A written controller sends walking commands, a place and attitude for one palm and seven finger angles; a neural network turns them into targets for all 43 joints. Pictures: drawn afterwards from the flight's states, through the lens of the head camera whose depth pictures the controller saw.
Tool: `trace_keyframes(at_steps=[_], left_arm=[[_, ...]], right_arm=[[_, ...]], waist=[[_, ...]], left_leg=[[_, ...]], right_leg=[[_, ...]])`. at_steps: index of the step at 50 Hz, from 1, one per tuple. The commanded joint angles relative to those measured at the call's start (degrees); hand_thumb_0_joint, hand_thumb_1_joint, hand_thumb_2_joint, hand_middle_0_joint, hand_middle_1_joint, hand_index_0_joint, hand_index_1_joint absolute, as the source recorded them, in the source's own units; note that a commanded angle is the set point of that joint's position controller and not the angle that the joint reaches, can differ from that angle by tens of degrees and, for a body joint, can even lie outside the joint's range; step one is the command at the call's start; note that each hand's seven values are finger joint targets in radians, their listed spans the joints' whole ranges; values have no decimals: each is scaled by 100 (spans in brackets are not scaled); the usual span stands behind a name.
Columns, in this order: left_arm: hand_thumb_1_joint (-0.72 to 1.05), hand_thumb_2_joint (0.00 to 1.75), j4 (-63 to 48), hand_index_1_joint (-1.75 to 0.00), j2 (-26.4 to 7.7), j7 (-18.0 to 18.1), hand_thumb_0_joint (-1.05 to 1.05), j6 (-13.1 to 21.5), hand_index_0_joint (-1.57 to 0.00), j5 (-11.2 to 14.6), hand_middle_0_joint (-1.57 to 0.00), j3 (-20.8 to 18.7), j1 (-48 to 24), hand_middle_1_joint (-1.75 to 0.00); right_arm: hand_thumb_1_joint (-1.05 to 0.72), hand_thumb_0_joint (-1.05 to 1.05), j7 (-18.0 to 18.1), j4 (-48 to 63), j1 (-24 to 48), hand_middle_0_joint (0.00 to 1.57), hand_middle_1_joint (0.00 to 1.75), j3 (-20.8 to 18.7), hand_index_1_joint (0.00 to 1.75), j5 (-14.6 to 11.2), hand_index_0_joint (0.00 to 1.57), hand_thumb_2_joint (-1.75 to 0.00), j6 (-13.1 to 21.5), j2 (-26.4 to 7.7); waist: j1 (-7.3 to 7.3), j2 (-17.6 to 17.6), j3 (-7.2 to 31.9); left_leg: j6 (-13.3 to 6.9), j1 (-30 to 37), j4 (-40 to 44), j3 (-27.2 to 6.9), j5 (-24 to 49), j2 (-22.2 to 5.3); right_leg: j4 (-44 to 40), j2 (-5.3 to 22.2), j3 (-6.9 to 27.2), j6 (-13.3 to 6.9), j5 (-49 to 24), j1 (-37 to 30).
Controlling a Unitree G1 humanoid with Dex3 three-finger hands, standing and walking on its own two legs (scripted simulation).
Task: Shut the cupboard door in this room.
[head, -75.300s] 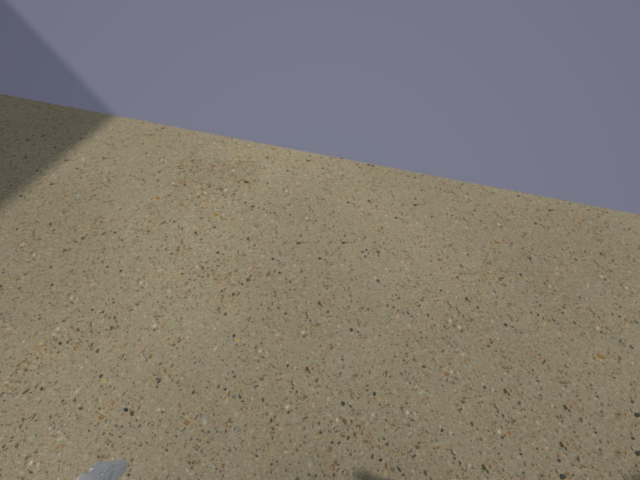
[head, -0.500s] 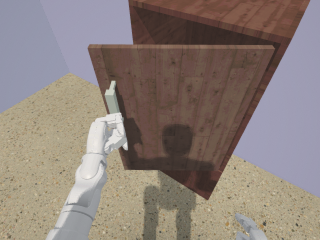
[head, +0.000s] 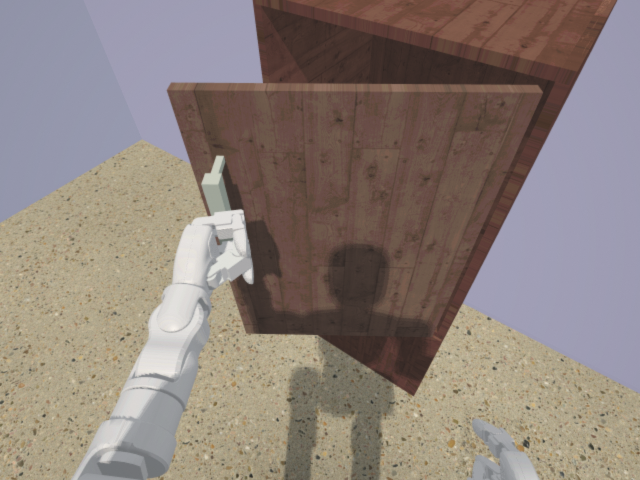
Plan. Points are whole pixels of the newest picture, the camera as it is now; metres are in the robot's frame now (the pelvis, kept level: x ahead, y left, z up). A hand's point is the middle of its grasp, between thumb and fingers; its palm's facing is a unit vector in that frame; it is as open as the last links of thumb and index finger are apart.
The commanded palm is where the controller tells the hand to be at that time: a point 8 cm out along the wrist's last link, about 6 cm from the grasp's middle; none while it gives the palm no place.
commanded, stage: push the door shut along its arc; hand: left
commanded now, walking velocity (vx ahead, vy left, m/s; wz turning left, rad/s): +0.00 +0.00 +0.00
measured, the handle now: (226, 212) +0.45 +0.15 +0.09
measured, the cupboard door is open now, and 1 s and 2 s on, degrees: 33 16 6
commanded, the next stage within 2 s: pull the fist back off the door in 1.64 s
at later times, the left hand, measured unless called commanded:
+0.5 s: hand (253, 218) +0.43 +0.11 +0.09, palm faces -0.17 -0.99 -0.03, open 3.1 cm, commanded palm +0.43 +0.15 +0.09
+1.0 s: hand (285, 189) +0.50 +0.07 +0.09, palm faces -0.31 -0.95 -0.02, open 3.1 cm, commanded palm +0.50 +0.12 +0.09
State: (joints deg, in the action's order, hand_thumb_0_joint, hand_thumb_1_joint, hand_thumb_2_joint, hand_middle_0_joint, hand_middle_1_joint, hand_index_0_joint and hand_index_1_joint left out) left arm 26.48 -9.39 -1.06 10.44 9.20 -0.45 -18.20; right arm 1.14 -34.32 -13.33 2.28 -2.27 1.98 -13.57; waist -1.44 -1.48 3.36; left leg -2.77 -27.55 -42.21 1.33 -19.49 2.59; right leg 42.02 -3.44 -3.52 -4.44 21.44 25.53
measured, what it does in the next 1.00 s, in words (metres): stands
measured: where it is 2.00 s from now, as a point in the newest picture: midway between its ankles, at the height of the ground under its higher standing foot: outside the picture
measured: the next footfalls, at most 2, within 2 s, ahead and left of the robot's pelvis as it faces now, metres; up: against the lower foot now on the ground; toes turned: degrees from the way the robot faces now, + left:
none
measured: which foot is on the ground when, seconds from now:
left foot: down 0.00-1.00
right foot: down 0.00-1.00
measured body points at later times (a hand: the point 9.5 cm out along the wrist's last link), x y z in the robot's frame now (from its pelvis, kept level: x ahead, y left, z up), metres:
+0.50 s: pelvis -0.01 +0.01 -0.01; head +0.05 +0.00 +0.44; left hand +0.44 +0.16 +0.09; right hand +0.06 -0.26 -0.13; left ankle +0.02 +0.09 -0.71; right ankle +0.00 -0.07 -0.71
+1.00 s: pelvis +0.00 +0.02 -0.02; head +0.09 +0.03 +0.42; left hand +0.51 +0.12 +0.09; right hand -0.01 -0.24 -0.14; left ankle +0.02 +0.09 -0.71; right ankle +0.00 -0.07 -0.71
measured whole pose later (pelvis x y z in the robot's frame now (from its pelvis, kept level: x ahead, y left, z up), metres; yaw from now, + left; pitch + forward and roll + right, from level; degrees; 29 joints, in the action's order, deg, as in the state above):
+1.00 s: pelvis +0.00 +0.02 -0.02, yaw -1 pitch +16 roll -2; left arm 70.7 -17.8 -13.4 19.2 6.9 -8.4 -58.6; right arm -1.0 -38.9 -23.5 0.7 -0.7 2.2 -15.8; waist -10.4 -1.9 5.0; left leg -4.5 -45.1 -50.7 2.1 -21.9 2.6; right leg 49.2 -3.2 -3.4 -3.0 23.1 42.5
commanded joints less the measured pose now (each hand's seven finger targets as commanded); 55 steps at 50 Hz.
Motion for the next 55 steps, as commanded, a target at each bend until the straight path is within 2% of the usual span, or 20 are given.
trace_keyframes(at_steps=[1, 6, 7, 10, 12, 14, 15, 18, 20, 23, 28, 30, 35, 37, 38, 41, 47, 51, 53, 55], left_arm=[[90, 90, -686, -150, -712, -202, 0, 530, -130, 69, -130, -416, -2551, -150], [90, 90, 55, -150, -1010, -465, 0, 646, -130, 112, -130, -642, -3281, -150], [90, 90, 155, -150, -827, -540, 0, 674, -130, 119, -130, -473, -3464, -150], [90, 90, 479, -150, -948, -683, 0, 767, -130, 139, -130, -564, -3687, -150], [90, 90, 620, -150, -770, -782, 0, 833, -130, 135, -130, -375, -3902, -150], [90, 90, 948, -150, -882, -837, 0, 873, -130, 144, -130, -465, -4189, -150], [90, 90, 1108, -150, -1156, -840, 0, 903, -130, 132, -130, -686, -4249, -150], [90, 90, 1313, -150, -908, -943, 0, 1025, -130, 132, -130, -440, -4747, -150], [90, 90, 1581, -150, -1128, -978, 0, 1085, -130, 113, -130, -577, -4982, -150], [90, 90, 1836, -150, -1033, -1058, 0, 1171, -130, 103, -130, -498, -5233, -150], [90, 90, 2269, -150, -1026, -1119, 0, 1252, -130, 97, -130, -451, -5925, -150], [90, 90, 2396, -150, -1211, -1117, 0, 1303, -130, 54, -130, -580, -6177, -150], [90, 90, 2734, -150, -1171, -1182, 0, 1324, -130, -12, -130, -523, -6622, -150], [90, 90, 2757, -150, -1180, -1199, 0, 1324, -130, -24, -130, -565, -6646, -150], [90, 90, 2860, -150, -1147, -1202, 0, 1290, -130, -6, -130, -558, -6740, -150], [90, 90, 3003, -150, -1635, -1153, 0, 1254, -130, -42, -130, -1001, -6750, -150], [90, 90, 3138, -150, -1586, -1217, 0, 1287, -130, -192, -130, -847, -7243, -150], [90, 90, 3124, -150, -1693, -1305, 0, 1257, -130, -173, -130, -974, -7239, -150], [90, 90, 3359, -150, -1524, -1343, 0, 1169, -130, -191, -130, -831, -7321, -150], [90, 90, 3513, -150, -1749, -1313, 0, 1116, -130, -204, -130, -1002, -7532, -150]], right_arm=[[-90, 0, 47, 681, 151, 20, 30, -250, 30, -40, 20, -90, 233, -731], [-90, 0, 35, 557, -65, 20, 30, -295, 30, -61, 20, -90, 203, -806], [-90, 0, 25, 548, -104, 20, 30, -302, 30, -61, 20, -90, 208, -796], [-90, 0, 3, 486, -280, 20, 30, -346, 30, -62, 20, -90, 211, -857], [-90, 0, -20, 469, -338, 20, 30, -365, 30, -71, 20, -90, 222, -855], [-90, 0, -26, 392, -445, 20, 30, -386, 30, -68, 20, -90, 230, -898], [-90, 0, -16, 353, -521, 20, 30, -399, 30, -59, 20, -90, 208, -946], [-90, 0, -37, 295, -606, 20, 30, -407, 30, -60, 20, -90, 242, -934], [-90, 0, -32, 230, -740, 20, 30, -425, 30, -45, 20, -90, 221, -994], [-90, 0, -48, 189, -813, 20, 30, -425, 30, -43, 20, -90, 241, -990], [-90, 0, -57, 68, -991, 20, 30, -436, 30, -22, 20, -90, 259, -1056], [-90, 0, -59, 5, -1133, 20, 30, -454, 30, 7, 20, -90, 260, -1112], [-90, 0, -85, -93, -1335, 20, 30, -481, 30, 42, 20, -90, 270, -1165], [-90, 0, -117, -85, -1376, 20, 30, -486, 30, 59, 20, -90, 263, -1176], [-90, 0, -127, -95, -1414, 20, 30, -476, 30, 77, 20, -90, 257, -1179], [-90, 0, -127, -72, -1557, 20, 30, -476, 30, 106, 20, -90, 214, -1224], [-90, 0, -160, -96, -1713, 20, 30, -492, 30, 133, 20, -90, 139, -1229], [-90, 0, -177, -91, -1805, 20, 30, -516, 30, 160, 20, -90, 91, -1245], [-90, 0, -185, -147, -1874, 20, 30, -519, 30, 167, 20, -90, 56, -1247], [-90, 0, -165, -155, -1975, 20, 30, -515, 30, 169, 20, -90, 39, -1298]], waist=[[-144, 310, 1413], [-254, 426, 1503], [-315, 405, 1547], [-306, 367, 1739], [-357, 237, 1817], [-429, 382, 1708], [-399, 431, 1747], [-511, 222, 1886], [-552, 379, 1918], [-584, 92, 1992], [-793, 105, 1972], [-815, 119, 2082], [-971, -60, 2264], [-926, -259, 2455], [-981, -134, 2412], [-934, 116, 2561], [-1130, -151, 2563], [-1050, -396, 2914], [-1182, -159, 2707], [-1241, -136, 2573]], left_leg=[[24, 581, 390, -264, 803, -125], [6, 356, 289, -276, 752, -107], [-3, 366, 279, -260, 753, -95], [-9, 398, 218, -287, 879, -92], [-3, 451, 209, -301, 874, -95], [-13, 364, 174, -320, 808, -98], [-20, 285, 151, -329, 803, -100], [-13, 420, 128, -363, 767, -98], [-22, 353, 112, -392, 763, -108], [7, 480, 80, -432, 811, -117], [6, 456, 25, -507, 616, -147], [10, 483, -2, -585, 699, -156], [37, 694, -140, -705, 912, -208], [86, 882, -179, -767, 1114, -239], [77, 824, -186, -791, 1058, -236], [33, 545, -229, -734, 1214, -215], [48, 538, -377, -753, 1294, -249], [89, 873, -491, -820, 1850, -272], [76, 713, -521, -830, 1710, -290], [32, 511, -541, -824, 1587, -266]], right_leg=[[-743, 352, 665, 375, -1562, -425], [-698, 373, 741, 422, -1619, -374], [-680, 367, 728, 425, -1636, -333], [-589, 340, 692, 413, -1789, -315], [-543, 316, 647, 391, -1734, -161], [-541, 291, 628, 391, -1632, -24], [-529, 288, 645, 389, -1599, -62], [-471, 257, 600, 358, -1480, 175], [-439, 242, 575, 357, -1435, 204], [-356, 206, 515, 311, -1384, 449], [-319, 162, 463, 306, -1040, 882], [-233, 147, 423, 284, -1030, 960], [-84, 109, 348, 255, -1043, 1398], [-4, 95, 303, 226, -1104, 1521], [-4, 79, 285, 233, -1046, 1543], [37, 69, 326, 246, -1285, 1242], [120, 55, 330, 264, -1311, 1581], [227, 27, 287, 229, -1567, 1651], [203, 16, 265, 255, -1487, 1777], [217, 18, 275, 254, -1420, 1831]])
